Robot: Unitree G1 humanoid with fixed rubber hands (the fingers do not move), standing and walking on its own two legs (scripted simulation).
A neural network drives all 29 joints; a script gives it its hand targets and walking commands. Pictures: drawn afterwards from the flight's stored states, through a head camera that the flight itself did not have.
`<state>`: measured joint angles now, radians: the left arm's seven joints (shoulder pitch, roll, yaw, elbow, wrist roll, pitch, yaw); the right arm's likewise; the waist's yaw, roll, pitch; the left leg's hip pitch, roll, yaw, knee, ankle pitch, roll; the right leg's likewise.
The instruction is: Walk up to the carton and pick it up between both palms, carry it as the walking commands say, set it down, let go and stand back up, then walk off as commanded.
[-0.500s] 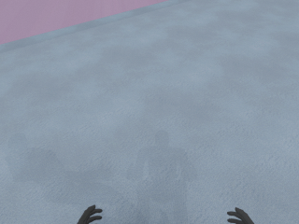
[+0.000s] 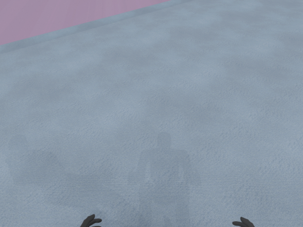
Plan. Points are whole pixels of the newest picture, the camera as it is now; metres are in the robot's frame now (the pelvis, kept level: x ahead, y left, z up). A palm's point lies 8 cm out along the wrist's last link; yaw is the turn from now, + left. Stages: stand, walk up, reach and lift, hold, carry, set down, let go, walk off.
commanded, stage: stand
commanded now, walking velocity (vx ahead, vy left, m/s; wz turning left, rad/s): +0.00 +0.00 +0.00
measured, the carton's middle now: out of the picture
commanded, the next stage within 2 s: walk up in 1.32 s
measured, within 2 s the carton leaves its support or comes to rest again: neither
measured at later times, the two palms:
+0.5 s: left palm out of the picture +0.08 +0.23 -0.11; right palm out of the picture +0.08 -0.23 -0.11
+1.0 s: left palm out of the picture +0.02 +0.23 -0.13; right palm out of the picture +0.02 -0.23 -0.13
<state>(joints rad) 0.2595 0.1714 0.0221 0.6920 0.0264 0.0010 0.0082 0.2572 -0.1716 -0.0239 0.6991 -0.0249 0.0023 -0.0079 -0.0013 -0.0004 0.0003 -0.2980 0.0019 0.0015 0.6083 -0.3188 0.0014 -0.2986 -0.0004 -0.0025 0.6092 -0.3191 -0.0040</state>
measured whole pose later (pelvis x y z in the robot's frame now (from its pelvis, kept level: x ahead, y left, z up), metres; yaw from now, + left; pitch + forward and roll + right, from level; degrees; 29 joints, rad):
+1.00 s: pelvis +0.00 +0.00 +0.01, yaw +0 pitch -1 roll +0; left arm 0.29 0.16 0.04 0.99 0.01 -0.01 0.03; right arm 0.29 -0.16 -0.04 0.99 -0.01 0.00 -0.03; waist 0.00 0.00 0.03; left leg -0.19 0.00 0.00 0.46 -0.25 0.00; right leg -0.19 0.00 0.00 0.46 -0.25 0.00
